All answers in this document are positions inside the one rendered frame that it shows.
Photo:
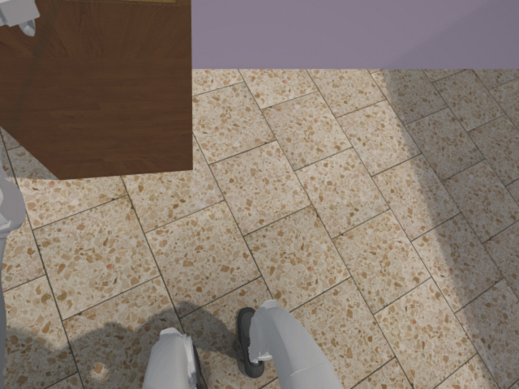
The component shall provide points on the right robot shin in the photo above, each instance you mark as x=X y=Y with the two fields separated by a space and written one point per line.
x=254 y=355

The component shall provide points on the robot right foot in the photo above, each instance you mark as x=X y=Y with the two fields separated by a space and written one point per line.
x=253 y=369

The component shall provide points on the left robot hand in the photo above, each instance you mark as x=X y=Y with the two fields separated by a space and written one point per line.
x=21 y=12

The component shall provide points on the cabinet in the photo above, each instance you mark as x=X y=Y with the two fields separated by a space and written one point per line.
x=103 y=88

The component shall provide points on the robot left upper arm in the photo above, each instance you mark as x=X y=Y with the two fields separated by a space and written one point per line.
x=12 y=215

